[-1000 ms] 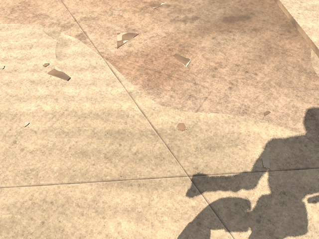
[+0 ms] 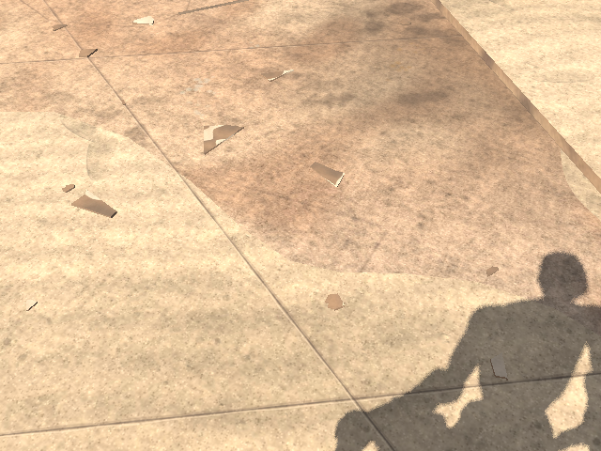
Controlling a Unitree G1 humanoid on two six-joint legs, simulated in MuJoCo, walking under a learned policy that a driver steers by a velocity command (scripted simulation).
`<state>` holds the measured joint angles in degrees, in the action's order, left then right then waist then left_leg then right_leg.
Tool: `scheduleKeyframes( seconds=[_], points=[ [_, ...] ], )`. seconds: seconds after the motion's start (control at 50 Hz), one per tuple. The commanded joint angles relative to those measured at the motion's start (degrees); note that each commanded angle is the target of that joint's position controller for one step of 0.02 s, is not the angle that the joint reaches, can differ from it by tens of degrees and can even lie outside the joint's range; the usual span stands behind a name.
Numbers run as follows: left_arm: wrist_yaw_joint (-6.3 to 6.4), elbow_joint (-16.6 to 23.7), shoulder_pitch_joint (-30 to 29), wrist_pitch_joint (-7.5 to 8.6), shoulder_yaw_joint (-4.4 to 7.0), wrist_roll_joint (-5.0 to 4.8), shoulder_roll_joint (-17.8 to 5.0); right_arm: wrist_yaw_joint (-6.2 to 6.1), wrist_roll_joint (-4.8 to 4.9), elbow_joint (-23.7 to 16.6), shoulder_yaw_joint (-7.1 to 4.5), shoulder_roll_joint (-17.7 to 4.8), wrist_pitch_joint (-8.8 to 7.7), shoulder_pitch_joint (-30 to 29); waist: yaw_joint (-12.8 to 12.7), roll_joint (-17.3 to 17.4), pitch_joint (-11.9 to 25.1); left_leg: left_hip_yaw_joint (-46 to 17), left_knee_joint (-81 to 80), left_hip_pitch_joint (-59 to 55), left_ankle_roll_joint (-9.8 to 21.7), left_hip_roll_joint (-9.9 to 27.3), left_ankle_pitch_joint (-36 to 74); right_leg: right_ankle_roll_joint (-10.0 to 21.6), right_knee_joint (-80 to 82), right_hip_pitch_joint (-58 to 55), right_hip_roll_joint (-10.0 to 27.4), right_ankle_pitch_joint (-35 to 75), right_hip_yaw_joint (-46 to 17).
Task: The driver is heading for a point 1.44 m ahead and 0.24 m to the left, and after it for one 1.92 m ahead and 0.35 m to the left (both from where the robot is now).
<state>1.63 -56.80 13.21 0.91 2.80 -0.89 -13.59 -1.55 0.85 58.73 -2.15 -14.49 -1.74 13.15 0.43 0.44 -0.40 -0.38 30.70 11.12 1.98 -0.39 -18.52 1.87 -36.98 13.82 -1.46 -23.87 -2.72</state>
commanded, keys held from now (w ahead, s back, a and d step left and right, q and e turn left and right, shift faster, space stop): w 0.94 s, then w+q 0.06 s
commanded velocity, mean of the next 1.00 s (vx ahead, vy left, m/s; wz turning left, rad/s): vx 0.44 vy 0.00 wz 0.00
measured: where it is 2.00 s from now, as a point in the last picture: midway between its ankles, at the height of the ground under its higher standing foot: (269, 259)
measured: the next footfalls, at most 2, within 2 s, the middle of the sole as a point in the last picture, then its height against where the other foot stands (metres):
left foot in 0.54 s outside the picture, level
right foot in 1.10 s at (363, 375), level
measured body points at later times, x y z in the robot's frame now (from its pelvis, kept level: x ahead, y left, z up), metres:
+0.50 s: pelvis +0.19 +0.00 -0.01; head +0.22 -0.01 +0.44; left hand +0.08 +0.24 -0.14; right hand +0.44 -0.22 -0.10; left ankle +0.37 +0.12 -0.71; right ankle +0.01 -0.12 -0.73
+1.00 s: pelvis +0.47 +0.02 +0.01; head +0.50 +0.02 +0.46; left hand +0.68 +0.26 -0.09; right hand +0.44 -0.24 -0.13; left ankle +0.37 +0.12 -0.73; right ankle +0.67 -0.13 -0.69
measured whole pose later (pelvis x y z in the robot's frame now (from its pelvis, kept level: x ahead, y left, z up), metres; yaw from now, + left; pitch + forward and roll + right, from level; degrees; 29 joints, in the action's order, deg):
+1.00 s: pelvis +0.47 +0.02 +0.01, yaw +1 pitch +2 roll +2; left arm -0.8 -49.4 1.6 4.9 2.6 -0.8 -14.3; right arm 0.0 0.8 57.8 -2.4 -14.4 -4.7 21.4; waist 5.0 -1.9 -0.8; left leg 2.4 11.0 -2.2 2.9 -4.2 -14.9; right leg 0.4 -32.3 36.4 6.0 4.6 -1.4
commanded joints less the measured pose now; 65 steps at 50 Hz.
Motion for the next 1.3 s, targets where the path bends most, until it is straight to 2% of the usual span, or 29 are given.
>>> scheduleKeyframes(
  seconds=[0.02, 0.08, 0.1, 0.12, 0.14, 0.16, 0.18, 0.26, 0.36, 0.46, 0.5, 0.54, 0.56, 0.58, 0.6, 0.62, 0.66, 0.7, 0.82, 0.9, 1.0, 1.04, 1.08, 1.1, 1.12, 1.14, 1.16, 1.22, 1.3],
  points=[
    [-0.94, 3.8, -4.1, 3.0, 0.8, -0.58, -4.0, -0.14, 0.21, -2.1, -2.51, -11.3, -1.57, 0.2, 0.3, 8.8, -7.8, -26.7, -21.8, 3.7, 11.8, 18.8, -25.3, 1.6, -5.0, 10.0, 2.4, -1.6, 1.8],
    [-1.37, -1.1, 5.1, 3.63, 1.48, -0.49, -4.1, 0.55, 1.19, -4.5, -2.08, -9.4, -1.25, -6.0, -5.0, 6.4, -5.3, -12.1, -14.7, 13.3, 6.0, 9.7, -14.1, 2.4, 10.9, -11.0, -0.1, 7.3, 5.0],
    [-1.3, -2.8, 10.1, 3.55, 2.12, -0.2, -5.7, 0.7, 0.85, -5.2, -1.36, -7.0, -1.48, -6.7, -6.5, 0.9, -3.1, -7.0, -5.2, 17.0, 3.8, 6.0, -8.5, 3.1, 14.1, -17.1, 3.6, 6.1, -1.6],
    [-1.06, -3.8, 16.5, 3.62, 3.16, -0.27, -10.2, 0.94, 0.37, -6.7, -0.3, -3.1, -2.14, -7.3, -7.6, -13.1, -0.5, 1.9, 13.4, 25.8, 0.0, -0.3, -6.0, 8.0, 23.3, -24.1, 14.5, -4.1, -20.9],
    [-1.9, -4.1, 18.5, 4.36, 3.29, 0.41, -12.7, 0.81, 1.13, -8.5, -0.83, -4.8, -3.07, -8.8, -7.9, -17.2, -2.4, -0.5, 25.5, 34.2, -0.1, -2.0, -14.4, 14.5, 28.3, -23.7, 22.7, -7.6, -37.2],
    [-2.03, -2.9, 14.1, 5.21, 2.03, 0.65, -8.9, 1.11, 1.92, -8.2, -1.32, -6.9, -3.68, -7.9, -5.2, -9.5, -5.4, -4.1, 32.7, 38.1, 0.9, 1.9, -11.8, 14.6, 27.5, -22.3, 22.7, -7.6, -34.7],
    [-2.18, -1.7, 11.5, 5.77, 1.41, 0.52, -6.9, 1.62, 2.14, -7.4, -1.29, -6.7, -4.16, -6.4, -3.8, -7.1, -5.7, -4.5, 34.3, 39.3, 2.0, 3.9, -6.0, 12.5, 27.5, -22.2, 20.2, -5.2, -28.9],
    [-2.06, -1.2, 11.1, 4.87, 0.04, 0.8, -4.6, 2.72, 0.43, -7.5, -1.66, -5.4, -4.5, -8.4, -3.0, -5.9, -4.6, -1.1, 27.1, 35.8, 0.6, 6.9, 6.6, 8.3, 29.0, -19.7, 14.6, 18.6, -12.7],
    [-0.53, -1.4, 13.7, 3.98, 0.3, 0.96, -7.8, 3.25, 0.32, -11.8, 0.01, -1.9, -3.89, -18.9, -5.2, -5.3, -6.8, 3.2, 8.2, 27.4, -2.3, 3.8, 17.2, 8.3, 31.7, -11.3, 11.6, 24.5, -4.3],
    [-0.38, -2.5, 15.0, 3.91, 0.98, -0.25, -8.6, 4.15, 0.93, -14.4, -0.19, -4.4, -3.89, -22.1, -3.5, -6.1, -8.1, 1.9, 0.1, 22.8, 0.5, 2.9, 19.4, 7.3, 30.9, -15.4, 15.4, 29.2, -2.7],
    [-0.36, -2.0, 13.3, 3.35, 1.53, 0.04, -9.8, 4.28, 0.79, -13.9, -1.28, -6.8, -4.09, -17.7, -0.2, -7.1, -3.9, 2.9, -0.2, 16.0, 2.4, 1.0, 16.7, 5.9, 24.4, -18.9, 16.1, 45.8, -1.3],
    [-0.35, -1.3, 12.1, 2.36, 1.4, 0.77, -9.4, 3.56, 0.95, -9.3, -3.64, -10.5, -3.62, -1.6, 7.7, -7.2, 6.3, 4.3, 0.4, -4.9, 5.2, -1.3, 15.2, 3.4, 5.3, -14.7, 12.6, 58.6, 1.7],
    [-0.42, 0.1, 13.3, 2.26, 0.47, 1.9, -7.2, 2.92, 0.26, -7.2, -4.65, -14.3, -3.25, 8.5, 10.1, -0.1, 14.3, -9.2, 1.5, -22.8, 8.6, 9.9, 11.2, 2.0, -13.2, -1.0, 9.2, 39.9, 3.1],
    [-1.22, -0.2, 21.1, 3.52, -1.79, 1.06, 2.1, 3.59, -0.26, -5.7, -4.77, -16.4, -3.14, 11.5, 4.9, 17.2, 23.5, -39.1, -9.3, -37.2, 17.7, 22.6, -7.1, -1.1, -32.9, 17.9, -2.3, -5.1, 0.3],
    [-1.49, -0.2, 16.0, 5.07, -0.48, -0.52, -4.0, 3.78, 0.13, -6.0, -3.24, -10.9, -3.46, 8.6, 6.5, 11.4, 17.8, -43.1, -15.9, -32.4, 15.1, 20.7, -12.6, 0.3, -40.0, 23.8, 0.0, -7.8, -6.0],
    [-1.59, 2.1, 9.9, 6.04, 0.55, -1.95, -7.4, 3.69, 0.14, -7.0, -2.61, -8.9, -3.94, 3.0, 5.1, 8.3, 8.4, -34.1, -16.7, -23.6, 12.8, 19.5, -8.6, 1.4, -41.1, 27.6, 2.8, -2.8, -4.2],
    [-0.67, 2.8, 5.8, 6.27, 1.11, -0.85, -7.4, 4.03, -1.03, -8.3, -1.95, -6.7, -4.8, -4.4, 1.3, 1.0, 2.1, -21.3, -19.0, -7.3, 11.3, 15.7, 6.5, 1.6, -35.5, 21.9, 7.9, 6.3, -2.4],
    [-0.51, 2.6, 8.1, 4.88, 1.2, -0.39, -5.1, 4.27, -1.57, -7.7, -1.34, -4.6, -5.13, -5.3, -1.6, 3.4, 1.9, -15.3, -21.8, -1.1, 11.1, 13.0, 10.0, 1.5, -31.7, 16.6, 10.0, 8.6, -2.7],
    [-0.49, 7.1, -3.1, 3.74, 1.53, 0.76, -5.1, 2.09, -1.05, -5.3, -1.9, -8.1, -4.76, 1.3, -0.2, 1.5, -3.0, -9.0, -26.2, -0.6, 11.9, 12.3, 14.1, -1.7, -14.4, 25.8, 11.3, 21.0, -1.0],
    [-1.5, 9.4, -11.6, 4.5, 0.66, 0.42, -3.6, 1.37, -0.36, -4.1, -1.89, -8.8, -4.22, 5.7, 2.6, 1.6, -3.7, -3.8, -25.9, -2.1, 9.6, 10.0, 17.2, -1.9, -0.3, 22.4, 8.3, 31.1, 2.1],
    [-3.16, 13.1, -19.5, 5.25, 0.19, -0.12, -4.5, 1.16, 0.28, -1.8, -2.15, -9.1, -2.64, 11.6, 4.3, 1.6, -5.4, -6.1, -20.8, -11.7, 9.4, 13.6, 20.3, -1.1, 7.5, 23.8, 6.3, 26.8, 1.4],
    [-3.56, 13.2, -17.6, 5.79, 0.72, -0.2, -6.3, 0.89, 0.4, -2.1, -2.67, -10.3, -1.99, 11.0, 2.2, 3.0, -4.0, -8.0, -17.2, -14.0, 8.6, 15.0, 24.6, -0.2, 9.7, 19.7, 5.2, 22.7, 1.3],
    [-3.24, 10.5, -6.8, 6.25, 2.54, -0.16, -9.9, 0.93, 0.22, -3.1, -2.62, -10.3, -1.57, 8.7, -3.9, 3.9, 2.7, -6.4, -5.7, -12.0, 6.5, 12.0, 38.0, 2.1, 11.7, 3.2, 2.6, 20.9, 3.4],
    [-2.67, 8.0, 4.4, 6.38, 3.85, 0.67, -13.5, 1.0, -0.51, -4.6, -1.69, -8.1, -1.66, 7.9, -8.4, 2.4, 11.5, -4.3, 8.7, -2.9, 4.6, 8.6, 32.4, 5.1, 7.8, -14.8, 8.0, 22.1, -1.3],
    [-2.28, 6.3, 12.0, 5.77, 5.45, 1.51, -19.4, 1.43, -0.5, -5.8, 0.32, -0.8, -2.66, 14.6, -7.1, -10.6, 22.0, 0.8, 31.4, 20.6, -0.2, -0.7, 8.9, 13.4, 9.7, -39.4, 23.7, 14.3, -24.8],
    [-2.34, 6.3, 12.4, 5.41, 4.04, 1.26, -14.5, 1.52, 0.63, -5.0, -0.05, -2.9, -3.68, 14.5, -7.7, -14.2, 25.7, -6.4, 40.9, 27.5, -0.1, -1.7, -14.8, 15.0, 17.5, -40.0, 26.9, 8.1, -37.8],
    [-2.13, 7.0, 7.5, 5.39, 2.79, 0.94, -10.7, 1.42, 2.18, -6.4, -1.76, -8.5, -4.01, 9.3, -7.1, -10.5, 15.5, -7.3, 44.5, 32.0, 0.6, 1.7, -11.9, 11.6, 19.0, -31.9, 24.7, 5.7, -29.1],
    [-2.3, 7.9, -3.0, 5.88, 1.23, 1.31, -5.5, 0.65, 1.29, -7.2, -2.63, -6.6, -2.69, 5.5, -1.9, -6.7, 2.5, -5.5, 37.9, 26.4, 0.7, 8.2, 0.2, 7.4, 25.7, -9.8, 18.3, 13.1, -10.2],
    [-2.02, 6.6, -4.0, 6.5, 1.96, 1.86, -6.7, 0.84, 1.02, -9.0, -2.7, -3.2, -0.08, 5.1, 0.7, -5.3, -0.9, -5.2, 34.3, 25.4, -0.1, 9.4, 6.3, 8.3, 30.0, -3.3, 17.1, 21.1, 0.1]
  ],
)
